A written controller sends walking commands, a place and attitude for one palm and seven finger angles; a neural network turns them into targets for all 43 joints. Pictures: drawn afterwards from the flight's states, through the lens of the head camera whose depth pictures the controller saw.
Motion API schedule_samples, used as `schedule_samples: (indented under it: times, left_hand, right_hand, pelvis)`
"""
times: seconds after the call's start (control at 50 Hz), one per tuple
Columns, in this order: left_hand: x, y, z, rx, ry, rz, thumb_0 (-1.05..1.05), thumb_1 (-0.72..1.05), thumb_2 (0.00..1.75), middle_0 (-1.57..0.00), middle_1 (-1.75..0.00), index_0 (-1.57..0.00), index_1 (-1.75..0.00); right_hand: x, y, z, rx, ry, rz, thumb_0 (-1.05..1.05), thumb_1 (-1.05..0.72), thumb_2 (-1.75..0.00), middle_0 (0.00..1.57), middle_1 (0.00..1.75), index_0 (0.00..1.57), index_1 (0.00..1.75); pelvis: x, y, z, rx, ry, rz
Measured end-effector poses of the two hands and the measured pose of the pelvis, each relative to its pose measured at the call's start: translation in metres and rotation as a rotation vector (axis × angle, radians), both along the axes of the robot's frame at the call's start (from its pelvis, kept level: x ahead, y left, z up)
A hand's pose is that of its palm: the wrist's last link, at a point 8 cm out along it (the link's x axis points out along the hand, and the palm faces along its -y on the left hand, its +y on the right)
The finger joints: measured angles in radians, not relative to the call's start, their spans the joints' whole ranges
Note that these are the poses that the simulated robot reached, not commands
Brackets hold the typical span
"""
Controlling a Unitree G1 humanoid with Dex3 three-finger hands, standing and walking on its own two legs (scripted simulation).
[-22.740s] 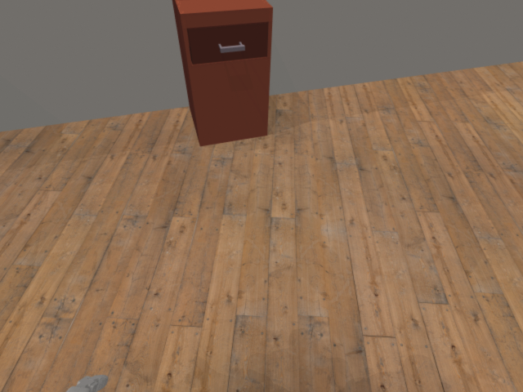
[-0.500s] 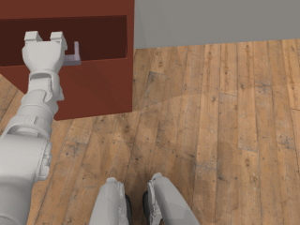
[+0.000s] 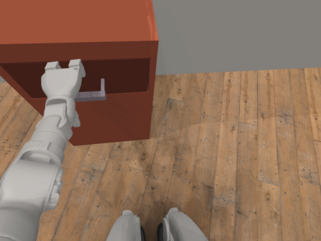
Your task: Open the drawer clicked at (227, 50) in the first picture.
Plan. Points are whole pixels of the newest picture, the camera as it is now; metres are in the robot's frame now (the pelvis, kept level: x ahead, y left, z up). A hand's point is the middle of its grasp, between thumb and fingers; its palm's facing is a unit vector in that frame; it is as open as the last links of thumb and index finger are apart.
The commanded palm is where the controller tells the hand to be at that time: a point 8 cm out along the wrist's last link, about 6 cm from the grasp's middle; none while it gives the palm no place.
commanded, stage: lift the fingers back up to retry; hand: left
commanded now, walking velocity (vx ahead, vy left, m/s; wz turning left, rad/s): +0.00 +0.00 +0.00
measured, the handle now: (85, 90) +0.55 +0.19 -0.08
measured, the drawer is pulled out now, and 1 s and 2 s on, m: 0.00 0.00 0.00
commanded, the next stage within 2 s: re-aim the fingers above the handle in 0.20 s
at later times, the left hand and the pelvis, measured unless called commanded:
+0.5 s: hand (73, 95) +0.50 +0.20 -0.02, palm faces -0.02 -0.05 -1.00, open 13.8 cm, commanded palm +0.48 +0.18 +0.03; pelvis +0.01 +0.01 +0.01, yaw +0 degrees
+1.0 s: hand (69, 95) +0.49 +0.21 -0.02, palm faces -0.03 -0.01 -1.00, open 13.8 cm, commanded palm +0.48 +0.18 +0.03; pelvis +0.00 +0.00 +0.00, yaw +0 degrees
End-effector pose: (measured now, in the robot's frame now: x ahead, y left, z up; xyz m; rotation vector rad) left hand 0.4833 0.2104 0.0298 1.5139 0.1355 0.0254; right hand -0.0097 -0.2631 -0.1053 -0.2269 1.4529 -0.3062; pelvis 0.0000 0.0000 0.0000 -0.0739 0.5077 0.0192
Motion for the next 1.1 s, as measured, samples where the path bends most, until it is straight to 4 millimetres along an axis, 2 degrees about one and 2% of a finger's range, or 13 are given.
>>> schedule_samples:
  times: [0.16,0.36,0.6,0.8,0.88,1.02,1.1]
  left_hand:
    - [-0.001,-0.006,0.008,-0.004,0.009,-0.030,0.00,-0.49,0.30,-0.31,-1.20,-0.32,-1.20]
    - [-0.013,-0.006,-0.004,-0.002,-0.005,-0.044,0.00,-0.49,0.30,-0.31,-1.20,-0.32,-1.20]
    - [-0.003,-0.011,0.007,0.034,-0.039,-0.005,0.00,-0.49,0.30,-0.31,-1.20,-0.32,-1.20]
    - [-0.006,-0.023,0.000,-0.004,0.021,-0.039,0.00,-0.49,0.30,-0.31,-1.20,-0.32,-1.20]
    - [-0.005,-0.019,0.002,-0.005,-0.027,-0.044,0.00,-0.49,0.30,-0.32,-1.20,-0.32,-1.20]
    - [-0.010,0.001,0.004,0.053,-0.031,0.024,0.00,-0.49,0.30,-0.31,-1.20,-0.32,-1.20]
    - [-0.016,-0.005,0.003,0.047,0.017,0.011,0.00,-0.49,0.30,-0.31,-1.20,-0.32,-1.20]
  right_hand:
    - [0.023,0.001,0.013,-0.009,-0.039,0.008,0.01,-0.91,-0.90,0.20,0.30,0.20,0.30]
    - [0.032,0.007,0.006,0.012,-0.043,0.020,0.00,-0.91,-0.90,0.20,0.30,0.20,0.30]
    - [0.019,0.012,0.002,0.024,-0.032,0.004,0.01,-0.91,-0.90,0.20,0.30,0.20,0.30]
    - [-0.002,0.009,0.007,0.009,-0.020,-0.022,0.01,-0.91,-0.90,0.21,0.30,0.20,0.30]
    - [-0.007,0.005,0.005,0.000,-0.011,-0.022,0.01,-0.91,-0.90,0.21,0.30,0.20,0.30]
    - [-0.007,0.002,0.002,0.014,-0.004,-0.014,0.01,-0.91,-0.90,0.20,0.30,0.20,0.30]
    - [0.000,0.002,0.003,0.021,-0.011,-0.003,0.01,-0.91,-0.90,0.20,0.30,0.20,0.30]
  pelvis:
    - [0.011,0.004,0.013,0.003,-0.025,-0.002]
    - [0.011,0.008,0.011,0.003,-0.025,-0.002]
    - [0.003,0.008,0.007,0.000,-0.024,0.006]
    - [0.000,0.006,0.009,0.008,-0.028,-0.009]
    - [-0.001,0.005,0.005,0.009,-0.020,-0.012]
    - [-0.004,0.003,0.005,0.010,-0.019,-0.008]
    - [-0.003,0.002,0.008,0.008,-0.029,0.006]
